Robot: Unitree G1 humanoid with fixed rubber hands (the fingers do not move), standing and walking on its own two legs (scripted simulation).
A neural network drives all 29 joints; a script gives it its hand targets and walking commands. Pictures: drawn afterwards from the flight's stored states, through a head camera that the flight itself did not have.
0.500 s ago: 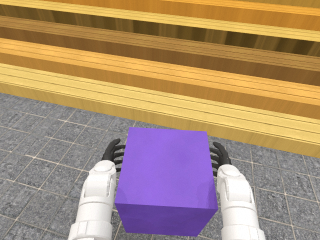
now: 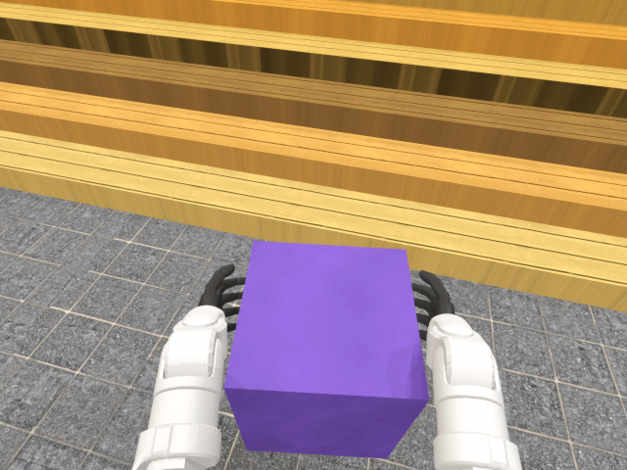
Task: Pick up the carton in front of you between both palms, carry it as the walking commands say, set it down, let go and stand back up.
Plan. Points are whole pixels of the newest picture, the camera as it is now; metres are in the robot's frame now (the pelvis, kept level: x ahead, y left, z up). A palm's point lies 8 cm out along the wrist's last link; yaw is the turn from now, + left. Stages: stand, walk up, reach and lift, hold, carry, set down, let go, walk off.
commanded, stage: hold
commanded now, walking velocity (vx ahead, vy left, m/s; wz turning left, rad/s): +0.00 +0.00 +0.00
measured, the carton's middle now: (322, 354) +0.28 +0.00 -0.02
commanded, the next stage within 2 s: carry in 0.20 s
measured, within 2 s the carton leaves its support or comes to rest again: neither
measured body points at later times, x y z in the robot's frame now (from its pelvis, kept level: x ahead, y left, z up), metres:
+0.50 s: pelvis +0.06 -0.01 +0.00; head +0.03 -0.02 +0.45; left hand +0.36 +0.12 +0.07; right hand +0.36 -0.18 +0.07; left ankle +0.05 +0.11 -0.72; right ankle +0.02 -0.12 -0.74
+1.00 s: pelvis +0.33 -0.04 -0.02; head +0.32 -0.04 +0.43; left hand +0.62 +0.09 +0.07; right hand +0.60 -0.21 +0.07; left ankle +0.16 +0.09 -0.74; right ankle +0.44 -0.13 -0.75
